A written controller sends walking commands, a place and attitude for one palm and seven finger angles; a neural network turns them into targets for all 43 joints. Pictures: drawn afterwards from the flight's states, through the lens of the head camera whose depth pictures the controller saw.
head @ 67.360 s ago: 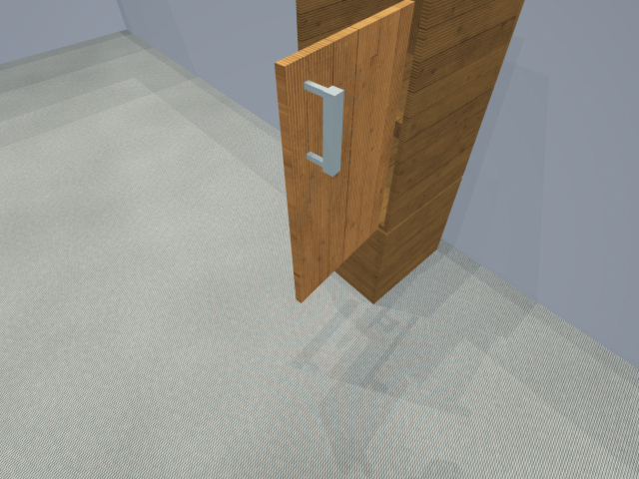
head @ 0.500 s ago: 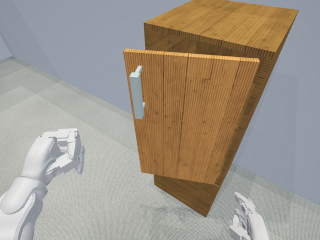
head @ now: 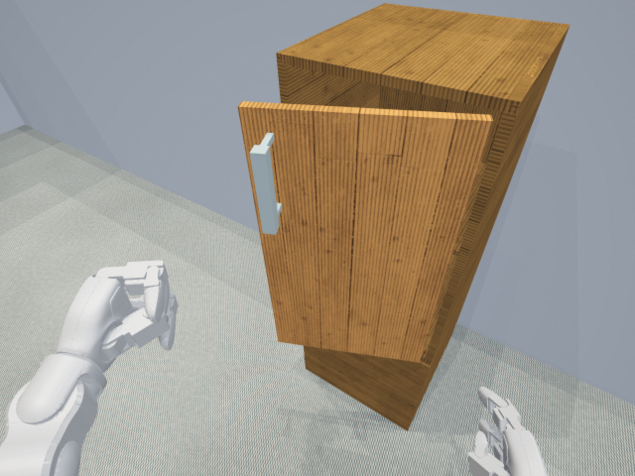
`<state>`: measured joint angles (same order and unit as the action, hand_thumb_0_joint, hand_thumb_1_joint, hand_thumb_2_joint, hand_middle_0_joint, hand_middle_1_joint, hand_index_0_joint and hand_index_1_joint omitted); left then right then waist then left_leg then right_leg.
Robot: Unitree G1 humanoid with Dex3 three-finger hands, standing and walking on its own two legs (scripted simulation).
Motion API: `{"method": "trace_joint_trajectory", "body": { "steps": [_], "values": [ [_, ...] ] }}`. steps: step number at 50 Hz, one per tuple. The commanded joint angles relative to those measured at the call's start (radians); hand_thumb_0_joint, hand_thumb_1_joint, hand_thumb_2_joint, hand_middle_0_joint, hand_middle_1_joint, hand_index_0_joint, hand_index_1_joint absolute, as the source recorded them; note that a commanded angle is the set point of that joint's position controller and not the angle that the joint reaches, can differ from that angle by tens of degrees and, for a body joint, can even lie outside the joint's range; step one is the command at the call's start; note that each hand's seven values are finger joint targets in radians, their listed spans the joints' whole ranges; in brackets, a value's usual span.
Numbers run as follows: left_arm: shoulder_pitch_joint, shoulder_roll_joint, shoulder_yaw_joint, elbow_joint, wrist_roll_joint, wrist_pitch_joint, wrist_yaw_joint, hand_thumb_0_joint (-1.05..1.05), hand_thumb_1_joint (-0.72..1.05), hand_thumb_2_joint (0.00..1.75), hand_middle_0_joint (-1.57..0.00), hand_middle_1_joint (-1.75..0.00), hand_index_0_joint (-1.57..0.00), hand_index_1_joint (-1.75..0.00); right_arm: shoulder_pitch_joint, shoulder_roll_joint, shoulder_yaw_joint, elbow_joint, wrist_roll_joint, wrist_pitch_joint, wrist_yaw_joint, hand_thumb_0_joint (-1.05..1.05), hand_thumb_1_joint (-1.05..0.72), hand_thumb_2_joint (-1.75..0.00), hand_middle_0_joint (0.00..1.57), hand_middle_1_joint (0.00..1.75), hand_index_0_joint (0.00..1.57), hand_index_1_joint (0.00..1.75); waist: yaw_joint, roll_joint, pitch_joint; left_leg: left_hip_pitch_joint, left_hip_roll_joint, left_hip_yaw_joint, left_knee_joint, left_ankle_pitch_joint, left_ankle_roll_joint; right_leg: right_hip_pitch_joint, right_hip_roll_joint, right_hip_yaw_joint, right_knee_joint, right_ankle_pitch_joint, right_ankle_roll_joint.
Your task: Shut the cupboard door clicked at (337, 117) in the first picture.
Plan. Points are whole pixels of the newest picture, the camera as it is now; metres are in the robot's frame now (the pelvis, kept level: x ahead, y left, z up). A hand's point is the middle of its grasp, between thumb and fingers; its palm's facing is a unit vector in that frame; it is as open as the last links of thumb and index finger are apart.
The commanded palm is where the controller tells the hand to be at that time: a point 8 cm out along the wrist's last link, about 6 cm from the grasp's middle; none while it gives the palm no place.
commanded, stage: bring the fist close to the handle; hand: left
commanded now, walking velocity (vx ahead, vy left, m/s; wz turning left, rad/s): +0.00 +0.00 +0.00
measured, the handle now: (269, 184) +0.48 +0.13 +0.15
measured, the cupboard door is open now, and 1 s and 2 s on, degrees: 23 23 17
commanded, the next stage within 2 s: push the door shut along its arc in 1.40 s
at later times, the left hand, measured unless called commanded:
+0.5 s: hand (215, 267) +0.30 +0.16 +0.15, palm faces -0.05 -1.00 -0.06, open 3.1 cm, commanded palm +0.28 +0.20 +0.15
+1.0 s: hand (277, 223) +0.37 +0.09 +0.16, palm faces -0.09 -0.99 -0.04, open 3.1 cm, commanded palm +0.35 +0.14 +0.15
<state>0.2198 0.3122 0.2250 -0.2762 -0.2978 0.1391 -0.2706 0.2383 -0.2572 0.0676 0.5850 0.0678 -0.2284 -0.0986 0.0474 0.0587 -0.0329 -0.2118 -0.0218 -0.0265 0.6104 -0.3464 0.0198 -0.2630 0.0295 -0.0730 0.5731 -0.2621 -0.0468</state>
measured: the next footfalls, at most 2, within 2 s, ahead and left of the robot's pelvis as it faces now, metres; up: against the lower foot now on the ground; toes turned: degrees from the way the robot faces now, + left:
none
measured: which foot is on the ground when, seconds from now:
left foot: down 0.00-1.00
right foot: down 0.00-1.00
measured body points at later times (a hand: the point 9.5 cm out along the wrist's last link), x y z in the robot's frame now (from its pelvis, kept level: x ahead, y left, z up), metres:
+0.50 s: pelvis +0.01 +0.00 +0.00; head -0.01 -0.01 +0.45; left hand +0.30 +0.21 +0.16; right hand +0.18 -0.22 -0.07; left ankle -0.01 +0.11 -0.73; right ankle +0.03 -0.09 -0.73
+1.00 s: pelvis +0.01 +0.00 +0.00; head +0.01 -0.02 +0.45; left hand +0.37 +0.15 +0.17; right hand +0.19 -0.23 -0.09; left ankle -0.01 +0.11 -0.73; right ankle +0.03 -0.09 -0.73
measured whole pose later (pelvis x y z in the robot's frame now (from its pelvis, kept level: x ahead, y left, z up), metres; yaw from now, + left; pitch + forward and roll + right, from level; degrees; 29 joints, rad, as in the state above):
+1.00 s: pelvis +0.01 +0.00 +0.00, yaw -1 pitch +0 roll +0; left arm -0.35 0.16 0.03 0.15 -0.17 0.20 -0.03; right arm 0.20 -0.23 0.06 0.61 0.05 -0.08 -0.07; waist 0.00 0.04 -0.03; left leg -0.21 -0.03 0.00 0.56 -0.34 0.02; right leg -0.29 0.02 -0.05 0.58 -0.27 -0.05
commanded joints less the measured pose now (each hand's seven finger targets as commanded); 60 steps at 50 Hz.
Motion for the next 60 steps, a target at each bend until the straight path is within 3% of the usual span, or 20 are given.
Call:
{"method": "trace_joint_trajectory", "body": {
  "steps": [1, 2, 5, 7, 11, 15, 17, 20, 24, 30, 36, 37, 42, 46, 50, 52, 54, 56, 57, 60],
  "values": [
    [-0.234, 0.185, 0.098, -0.217, -0.025, -0.036, 0.001, 0.0, 0.9, 0.9, -1.3, -1.5, -1.3, -1.5, -0.161, -0.108, -0.043, -0.19, -0.001, -0.06, -0.01, 0.0, -0.9, -0.9, 0.2, 0.3, 0.2, 0.3, 0.0, -0.064, -0.076, -0.063, 0.007, -0.009, -0.097, 0.097, 0.02, 0.057, -0.059, 0.098, -0.157, -0.1, 0.041],
    [-0.254, 0.213, 0.121, -0.223, -0.027, -0.051, 0.019, 0.0, 0.9, 0.9, -1.3, -1.5, -1.3, -1.5, -0.159, -0.11, -0.043, -0.181, -0.003, -0.062, -0.012, 0.0, -0.9, -0.9, 0.2, 0.3, 0.2, 0.3, -0.002, -0.086, -0.084, -0.065, 0.011, -0.011, -0.092, 0.099, 0.019, 0.06, -0.06, 0.101, -0.157, -0.109, 0.042],
    [-0.346, 0.128, 0.059, -0.227, -0.032, -0.099, 0.048, 0.0, 0.9, 0.9, -1.3, -1.5, -1.3, -1.5, -0.158, -0.094, -0.033, -0.167, -0.005, -0.079, -0.01, 0.0, -0.9, -0.9, 0.2, 0.3, 0.2, 0.3, -0.015, -0.017, -0.084, -0.035, 0.006, -0.016, -0.109, 0.098, 0.014, 0.041, -0.047, 0.068, -0.136, -0.072, 0.039],
    [-0.366, 0.133, 0.044, -0.183, -0.018, -0.116, 0.063, 0.0, 0.9, 0.9, -1.3, -1.5, -1.3, -1.5, -0.143, -0.101, -0.035, -0.143, -0.005, -0.086, -0.01, 0.0, -0.9, -0.9, 0.2, 0.3, 0.2, 0.3, -0.019, -0.005, -0.076, -0.031, 0.011, -0.021, -0.114, 0.103, 0.012, 0.035, -0.042, 0.057, -0.122, -0.037, 0.033],
    [-0.361, 0.048, -0.068, -0.11, 0.022, -0.08, 0.061, 0.0, 0.9, 0.9, -1.3, -1.5, -1.3, -1.5, -0.129, -0.099, -0.035, -0.139, 0.002, -0.083, -0.007, 0.0, -0.9, -0.9, 0.2, 0.3, 0.2, 0.3, -0.029, -0.002, -0.044, -0.033, 0.012, -0.023, -0.133, 0.098, 0.011, 0.018, -0.038, 0.038, -0.109, 0.005, 0.031],
    [-0.427, 0.074, -0.052, -0.067, 0.045, -0.017, 0.079, 0.0, 0.9, 0.9, -1.3, -1.5, -1.3, -1.5, -0.15, -0.105, -0.038, -0.152, 0.0, -0.053, -0.006, 0.0, -0.9, -0.9, 0.2, 0.3, 0.2, 0.3, -0.016, -0.069, -0.055, -0.053, 0.01, -0.018, -0.136, 0.088, 0.016, 0.036, -0.045, 0.051, -0.117, -0.031, 0.033],
    [-0.454, 0.131, 0.011, -0.054, 0.045, -0.011, 0.106, 0.0, 0.9, 0.9, -1.3, -1.5, -1.3, -1.5, -0.158, -0.106, -0.039, -0.149, -0.007, -0.037, -0.005, 0.0, -0.9, -0.9, 0.2, 0.3, 0.2, 0.3, -0.005, -0.102, -0.096, -0.051, 0.01, -0.012, -0.13, 0.121, 0.017, 0.071, -0.048, 0.062, -0.119, -0.013, 0.034],
    [-0.532, 0.119, 0.033, -0.11, 0.038, -0.036, 0.137, 0.0, 0.9, 0.9, -1.3, -1.5, -1.3, -1.5, -0.172, -0.089, -0.034, -0.162, -0.013, -0.025, 0.003, 0.0, -0.9, -0.9, 0.2, 0.3, 0.2, 0.3, 0.006, -0.049, -0.196, -0.013, 0.006, -0.002, -0.126, 0.211, 0.011, 0.13, -0.049, 0.056, -0.084, 0.108, 0.03],
    [-0.544, 0.064, -0.02, -0.064, 0.043, -0.069, 0.143, 0.0, 0.9, 0.9, -1.3, -1.5, -1.3, -1.5, -0.153, -0.083, -0.034, -0.147, -0.011, -0.018, 0.012, 0.0, -0.9, -0.9, 0.2, 0.3, 0.2, 0.3, -0.012, -0.015, -0.181, 0.008, 0.011, 0.009, -0.119, 0.272, 0.003, 0.116, -0.041, 0.042, -0.068, 0.218, 0.027],
    [-0.588, -0.016, -0.122, 0.03, 0.061, -0.015, 0.114, 0.0, 0.9, 0.9, -1.3, -1.5, -1.3, -1.5, -0.145, -0.094, -0.043, -0.149, 0.0, 0.005, 0.011, 0.0, -0.9, -0.9, 0.2, 0.3, 0.2, 0.3, -0.033, -0.049, -0.137, 0.001, 0.008, 0.008, -0.115, 0.237, 0.008, 0.075, -0.04, 0.043, -0.08, 0.201, 0.029],
    [-0.75, -0.014, -0.12, -0.005, 0.074, -0.025, 0.167, 0.0, 0.9, 0.9, -1.3, -1.5, -1.3, -1.5, -0.158, -0.084, -0.04, -0.15, -0.011, 0.027, 0.011, 0.0, -0.9, -0.9, 0.2, 0.3, 0.2, 0.3, -0.037, -0.069, -0.209, 0.034, 0.007, 0.003, -0.113, 0.266, 0.008, 0.09, -0.041, 0.039, -0.067, 0.222, 0.028],
    [-0.768, 0.049, -0.07, 0.02, 0.08, -0.032, 0.188, 0.0, 0.9, 0.9, -1.3, -1.5, -1.3, -1.5, -0.149, -0.093, -0.044, -0.138, -0.013, 0.034, 0.01, 0.0, -0.9, -0.9, 0.2, 0.3, 0.2, 0.3, -0.033, -0.092, -0.211, 0.026, 0.011, 0.005, -0.111, 0.262, 0.007, 0.101, -0.043, 0.047, -0.07, 0.212, 0.028],
    [-0.861, 0.003, -0.097, 0.143, 0.104, -0.035, 0.237, 0.0, 0.9, 0.9, -1.3, -1.5, -1.3, -1.5, -0.147, -0.084, -0.041, -0.122, -0.017, 0.068, 0.018, 0.0, -0.9, -0.9, 0.2, 0.3, 0.2, 0.3, -0.035, -0.074, -0.202, 0.028, 0.009, 0.011, -0.116, 0.272, 0.003, 0.093, -0.039, 0.044, -0.067, 0.226, 0.023],
    [-0.893, -0.087, -0.174, 0.21, 0.122, -0.01, 0.24, 0.0, 0.9, 0.9, -1.3, -1.5, -1.3, -1.5, -0.141, -0.077, -0.043, -0.127, -0.014, 0.091, 0.027, 0.0, -0.9, -0.9, 0.2, 0.3, 0.2, 0.3, -0.045, -0.041, -0.227, 0.04, 0.007, 0.017, -0.11, 0.312, -0.001, 0.095, -0.038, 0.041, -0.057, 0.285, 0.018],
    [-0.941, -0.114, -0.184, 0.279, 0.117, 0.001, 0.246, 0.0, 0.9, 0.9, -1.3, -1.5, -1.3, -1.5, -0.129, -0.081, -0.046, -0.13, -0.015, 0.111, 0.029, 0.0, -0.9, -0.9, 0.2, 0.3, 0.2, 0.3, -0.052, -0.107, -0.218, 0.026, 0.009, 0.014, -0.109, 0.318, 0.002, 0.095, -0.037, 0.036, -0.058, 0.308, 0.021],
    [-0.875, -0.027, -0.085, 0.288, 0.114, -0.007, 0.259, 0.0, 0.9, 0.9, -1.3, -1.5, -1.3, -1.5, -0.128, -0.092, -0.053, -0.138, -0.022, 0.121, 0.028, 0.0, -0.9, -0.9, 0.2, 0.3, 0.2, 0.3, -0.016, -0.134, -0.251, 0.018, 0.009, 0.024, -0.113, 0.322, 0.002, 0.145, -0.039, 0.045, -0.062, 0.319, 0.022],
    [-0.897, -0.031, -0.09, 0.217, 0.118, -0.032, 0.265, 0.0, 0.9, 0.9, -1.3, -1.5, -1.3, -1.5, -0.144, -0.077, -0.049, -0.156, -0.022, 0.126, 0.033, 0.0, -0.9, -0.9, 0.2, 0.3, 0.2, 0.3, -0.008, -0.119, -0.302, 0.024, 0.005, 0.036, -0.117, 0.355, 0.004, 0.19, -0.046, 0.054, -0.05, 0.366, 0.02],
    [-0.888, -0.03, -0.085, 0.199, 0.12, -0.056, 0.272, 0.0, 0.9, 0.9, -1.3, -1.5, -1.3, -1.5, -0.144, -0.073, -0.051, -0.158, -0.022, 0.125, 0.038, 0.0, -0.9, -0.9, 0.2, 0.3, 0.2, 0.3, -0.006, -0.125, -0.301, 0.022, 0.006, 0.047, -0.115, 0.358, 0.006, 0.198, -0.045, 0.059, -0.051, 0.392, 0.024],
    [-0.871, 0.015, -0.046, 0.209, 0.121, -0.066, 0.277, 0.0, 0.9, 0.9, -1.3, -1.5, -1.3, -1.5, -0.142, -0.078, -0.054, -0.159, -0.023, 0.128, 0.034, 0.0, -0.9, -0.9, 0.2, 0.3, 0.2, 0.3, -0.001, -0.133, -0.284, 0.016, 0.008, 0.045, -0.12, 0.342, 0.006, 0.21, -0.047, 0.064, -0.061, 0.376, 0.027],
    [-0.903, -0.01, -0.086, 0.212, 0.128, -0.076, 0.266, 0.0, 0.9, 0.9, -1.3, -1.5, -1.3, -1.5, -0.152, -0.073, -0.05, -0.156, -0.016, 0.134, 0.034, 0.0, -0.9, -0.9, 0.2, 0.3, 0.2, 0.3, -0.021, -0.114, -0.23, 0.001, 0.003, 0.058, -0.124, 0.277, 0.014, 0.171, -0.047, 0.08, -0.087, 0.314, 0.033]
  ]
}}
